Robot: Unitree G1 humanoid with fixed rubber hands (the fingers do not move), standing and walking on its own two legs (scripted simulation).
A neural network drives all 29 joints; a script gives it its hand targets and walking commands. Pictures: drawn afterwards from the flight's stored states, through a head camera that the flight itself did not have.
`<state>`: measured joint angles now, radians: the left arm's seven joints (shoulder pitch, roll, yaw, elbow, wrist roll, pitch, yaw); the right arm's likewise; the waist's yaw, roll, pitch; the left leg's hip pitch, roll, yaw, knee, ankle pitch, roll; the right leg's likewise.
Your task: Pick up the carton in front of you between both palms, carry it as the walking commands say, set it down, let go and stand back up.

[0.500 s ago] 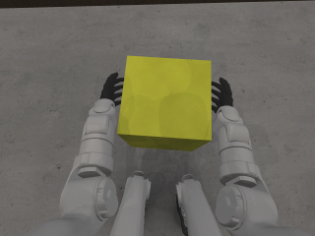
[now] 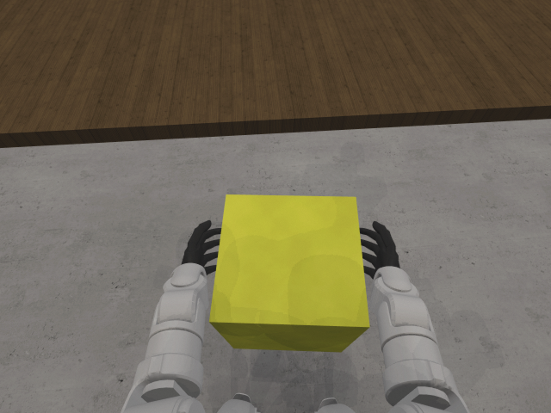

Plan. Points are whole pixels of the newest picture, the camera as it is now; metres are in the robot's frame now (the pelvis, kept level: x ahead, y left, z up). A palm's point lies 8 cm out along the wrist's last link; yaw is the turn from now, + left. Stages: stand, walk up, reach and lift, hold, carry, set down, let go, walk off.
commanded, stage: reach and lift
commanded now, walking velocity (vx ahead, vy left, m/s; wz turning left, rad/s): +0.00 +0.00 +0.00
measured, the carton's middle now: (288, 280) +0.34 +0.01 -0.10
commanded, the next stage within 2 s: hold in 1.32 s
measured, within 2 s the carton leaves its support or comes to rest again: neither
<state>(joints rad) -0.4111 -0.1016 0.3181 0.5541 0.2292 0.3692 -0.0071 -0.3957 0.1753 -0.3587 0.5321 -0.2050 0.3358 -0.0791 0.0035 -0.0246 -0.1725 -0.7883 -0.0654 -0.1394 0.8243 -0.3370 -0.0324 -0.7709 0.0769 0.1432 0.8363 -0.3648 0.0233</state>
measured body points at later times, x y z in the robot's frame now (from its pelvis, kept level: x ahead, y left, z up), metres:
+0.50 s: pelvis +0.01 +0.00 +0.04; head -0.03 +0.00 +0.49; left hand +0.31 +0.15 +0.05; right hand +0.31 -0.15 +0.06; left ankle +0.03 +0.13 -0.70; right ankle +0.02 -0.13 -0.70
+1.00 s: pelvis +0.01 +0.00 +0.05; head -0.01 +0.01 +0.50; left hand +0.32 +0.15 +0.07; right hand +0.32 -0.15 +0.07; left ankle +0.03 +0.13 -0.70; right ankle +0.02 -0.13 -0.70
